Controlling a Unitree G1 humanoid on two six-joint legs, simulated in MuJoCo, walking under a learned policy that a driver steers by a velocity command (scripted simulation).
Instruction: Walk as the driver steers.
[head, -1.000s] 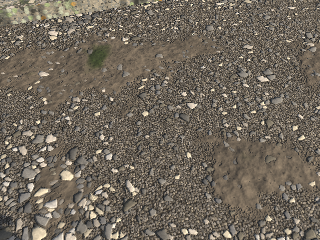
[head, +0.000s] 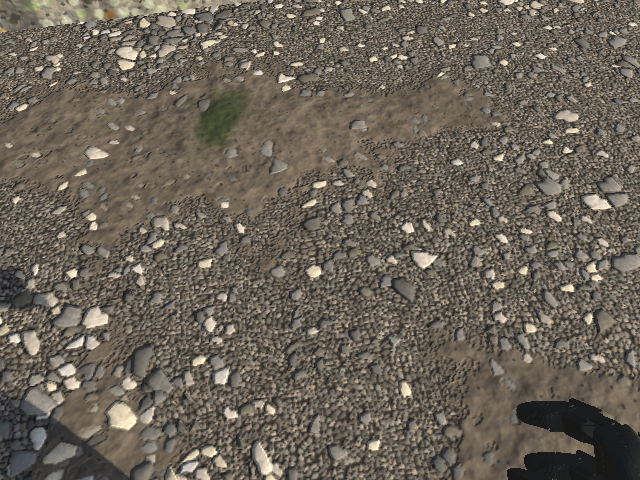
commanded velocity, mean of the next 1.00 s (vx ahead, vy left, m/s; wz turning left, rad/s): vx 0.98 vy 0.00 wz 0.15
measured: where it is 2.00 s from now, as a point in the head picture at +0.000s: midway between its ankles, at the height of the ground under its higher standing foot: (321, 149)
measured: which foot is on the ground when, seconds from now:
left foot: up 0.00-0.00, down 0.02-0.52, up 0.54-0.96, down 0.98-1.00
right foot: down 0.00-0.04, up 0.06-0.48, down 0.50-0.98, up 1.00-1.00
